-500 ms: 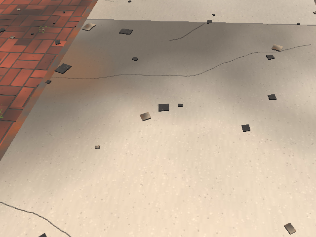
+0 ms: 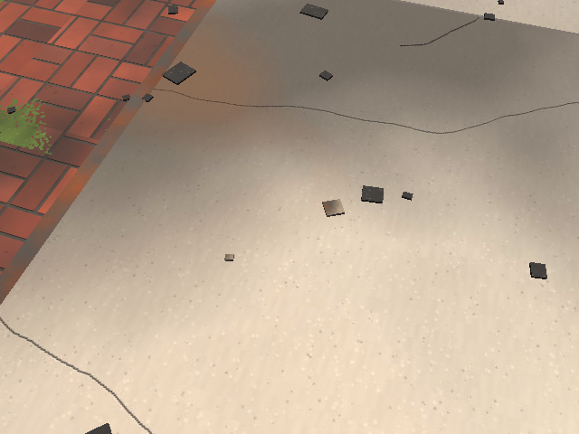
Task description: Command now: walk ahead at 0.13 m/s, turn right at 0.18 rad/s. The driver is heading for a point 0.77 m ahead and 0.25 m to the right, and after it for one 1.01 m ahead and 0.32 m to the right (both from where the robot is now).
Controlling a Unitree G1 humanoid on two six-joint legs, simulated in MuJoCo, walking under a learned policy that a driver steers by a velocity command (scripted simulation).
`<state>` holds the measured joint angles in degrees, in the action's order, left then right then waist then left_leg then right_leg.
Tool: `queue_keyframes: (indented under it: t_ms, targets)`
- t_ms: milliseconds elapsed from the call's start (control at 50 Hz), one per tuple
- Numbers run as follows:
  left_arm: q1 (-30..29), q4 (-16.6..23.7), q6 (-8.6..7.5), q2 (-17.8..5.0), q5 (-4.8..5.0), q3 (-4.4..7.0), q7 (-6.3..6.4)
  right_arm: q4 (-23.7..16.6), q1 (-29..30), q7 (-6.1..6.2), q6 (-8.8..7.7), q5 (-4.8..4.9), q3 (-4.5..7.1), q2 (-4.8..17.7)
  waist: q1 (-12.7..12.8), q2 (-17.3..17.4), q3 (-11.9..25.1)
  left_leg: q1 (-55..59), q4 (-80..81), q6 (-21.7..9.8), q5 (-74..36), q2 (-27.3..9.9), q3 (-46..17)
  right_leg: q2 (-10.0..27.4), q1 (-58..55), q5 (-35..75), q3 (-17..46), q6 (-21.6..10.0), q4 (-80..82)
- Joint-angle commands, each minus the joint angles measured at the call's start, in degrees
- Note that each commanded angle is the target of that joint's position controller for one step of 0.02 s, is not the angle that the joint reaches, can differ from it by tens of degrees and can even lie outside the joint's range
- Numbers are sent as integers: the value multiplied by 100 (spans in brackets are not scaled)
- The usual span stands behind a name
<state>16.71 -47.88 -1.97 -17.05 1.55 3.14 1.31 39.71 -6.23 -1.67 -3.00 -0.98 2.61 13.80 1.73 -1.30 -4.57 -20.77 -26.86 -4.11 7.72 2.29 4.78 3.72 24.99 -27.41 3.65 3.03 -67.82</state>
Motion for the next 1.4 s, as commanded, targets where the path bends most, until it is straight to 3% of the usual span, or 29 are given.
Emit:
queue_keyframes:
  t_ms: [20,80,200,340,360,380,400,420,440,460,480,520,620,740,780,820,840,860,880,900,960,1120,1240,1280,1300,1320,1340,1360,1400]
  targets:
    - [879,82,210,-270,-41,125,106,-128,151,-4,-215,-111,150,510,198,496,992,395,1210,-1130,-3278,-1680,-776,210,-412,573,100,157,228]
    - [375,406,305,-389,-110,170,164,53,201,135,-185,-78,235,774,110,657,816,558,1376,-1100,-2735,-1732,-478,270,26,1007,52,194,852]
    - [-457,874,408,-424,-90,172,22,223,125,330,119,4,310,1008,-186,577,546,1020,1592,-1066,-720,-1927,-341,371,350,1258,-186,113,1809]
    - [-598,1202,446,-427,-64,216,-219,285,47,314,379,223,409,1254,-124,681,772,1822,410,-646,-1854,-2108,-53,-25,-244,1074,-765,-263,3393]
    - [-442,1178,431,-508,-77,259,-219,353,-67,316,387,275,404,1194,-28,596,824,1672,-36,-354,-1706,-1923,155,-158,-728,1791,-779,-426,4073]
    - [-113,1104,425,-882,-75,398,-138,439,-358,287,364,200,373,1019,-6,15,1050,1113,-883,67,-780,-1522,486,-11,-1607,2965,-276,-721,4467]
    - [258,1106,423,-1618,-54,584,-11,148,-116,224,289,-88,251,641,-76,-1646,1195,-803,-2642,598,2009,-685,893,1297,-2856,4728,1646,-1523,4351]
    - [526,1155,277,-1510,-160,528,-84,-52,354,189,207,-52,256,707,293,-1434,1538,-1946,-3736,695,3315,-128,-206,1897,-3084,3375,2975,-2502,4780]
    - [513,1144,132,-1241,-137,460,-151,-84,593,127,147,117,327,942,352,-752,1378,-2324,-4038,577,2911,-339,-710,1654,-3155,2237,2719,-2381,5049]
    - [312,1125,41,-1070,-55,421,-143,-90,638,86,92,214,354,975,204,-566,1118,-2508,-3858,442,2330,-495,-800,1383,-3019,1204,2404,-2060,5132]
    - [111,1165,18,-939,3,377,-122,-17,654,89,55,187,379,1030,132,-385,875,-2527,-3583,401,1897,-593,-816,1232,-2788,650,2227,-1862,5286]
    - [-94,1260,2,-827,-44,297,-34,29,661,80,-32,121,386,1012,-9,-545,609,-2180,-3016,443,1068,-557,-787,958,-2381,619,1994,-1724,5577]
    - [97,1281,-77,-1014,-64,370,58,65,858,35,-195,125,266,694,67,-547,507,-1369,-1249,672,150,-261,-722,599,-1949,1349,1434,-1593,5567]
    - [305,1235,-18,-1067,-17,402,4,-51,980,-55,-316,223,270,887,123,-692,389,-438,-360,641,68,-133,-809,625,-1395,971,1891,-1500,5263]
    - [172,1255,2,-940,-30,359,-1,62,584,-64,-386,228,309,968,-120,-758,475,120,-95,515,-2,-137,-732,580,-1316,976,1974,-1377,4946]
    - [208,1239,-1,-519,-74,221,8,317,-258,-21,-441,141,390,1090,-477,-653,791,1391,146,259,33,-380,-817,199,-897,1082,1711,-1075,4095]
    - [229,1303,-20,-112,-167,76,2,442,-1105,17,-458,49,459,1394,-770,221,1337,2475,413,-123,698,-1396,-1976,-274,-259,562,1087,-784,2355]
    - [605,1589,-100,-61,25,58,37,631,-1491,-33,-399,-25,585,1979,-485,2085,1425,3269,1330,-1022,2613,-2365,-4766,-909,1500,-771,565,-508,684]
    - [622,1399,-137,-632,130,178,55,565,-1234,-63,-408,111,473,1489,-513,1428,900,2988,1543,-1145,3517,-2467,-5029,-563,2126,-523,835,-475,-123]
    - [234,1378,-144,-815,105,224,35,524,-1033,-38,-387,157,376,1129,-543,1048,400,2602,1448,-962,3046,-2227,-4153,-371,2307,32,794,-524,-248]
    - [-185,1406,-207,-574,-70,182,-42,508,-741,36,-339,56,231,781,-353,669,267,1876,1577,-731,1163,-1615,-2681,40,1874,996,530,-520,265]
    - [-1269,1784,-295,-35,-93,-78,-198,785,-1245,136,-270,215,232,1126,-619,596,179,1582,1853,-718,-949,-1279,-1212,103,1335,2469,-275,-211,2695]
    - [-1786,1993,-352,-255,-20,6,-353,1027,-1738,149,-98,285,222,1264,-569,643,64,2102,1454,-518,-1741,-1637,-1260,-185,625,2474,-335,-504,3761]
    - [-867,1761,-364,-574,-60,188,-317,997,-1603,167,-49,280,242,1385,60,648,634,2005,338,-337,-3289,-1440,-1066,-436,-847,2408,-495,-755,4066]
    - [22,1532,-340,-842,-98,320,-252,916,-1547,169,-62,223,192,1280,503,569,1249,1318,-771,-158,-3050,-1160,-916,-202,-2326,2517,-328,-933,3947]
    - [963,1412,-283,-1333,-244,436,-158,682,-1654,160,-104,64,29,756,711,-376,2244,-248,-2811,127,-864,-595,-637,1225,-4271,2245,1289,-1356,3791]
    - [982,1375,-263,-1363,-268,397,-205,687,-2261,146,-197,184,-83,429,383,-1637,2981,-1494,-4212,274,2594,2,-1066,2197,-4937,1232,3595,-1958,4632]
    - [758,1377,-263,-803,-215,261,-210,706,-1837,136,-208,344,98,1071,500,-968,2195,-2024,-4719,274,2358,-311,-1331,1929,-4361,774,3235,-1731,4871]
    - [60,1308,-294,-510,-165,157,-217,553,-1206,155,-198,339,137,1050,208,-393,1013,-2016,-4443,290,1382,-751,-1056,1457,-2876,1491,1708,-1464,5194]
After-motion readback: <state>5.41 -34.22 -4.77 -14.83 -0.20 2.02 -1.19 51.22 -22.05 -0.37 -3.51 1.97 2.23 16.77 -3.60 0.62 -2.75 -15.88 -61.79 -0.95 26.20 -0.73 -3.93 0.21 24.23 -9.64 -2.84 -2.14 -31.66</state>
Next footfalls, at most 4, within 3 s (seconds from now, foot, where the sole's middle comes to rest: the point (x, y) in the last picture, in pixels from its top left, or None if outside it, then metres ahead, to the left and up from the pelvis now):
0.38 right None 0.10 -0.16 -0.77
0.82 left None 0.36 0.00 -0.77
1.30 right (475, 405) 0.50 -0.38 -0.77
1.78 left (405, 293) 0.78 -0.25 -0.77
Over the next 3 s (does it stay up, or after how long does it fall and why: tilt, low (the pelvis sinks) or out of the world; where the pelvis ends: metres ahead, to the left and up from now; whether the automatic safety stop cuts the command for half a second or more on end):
stays up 0.64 -0.32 0.00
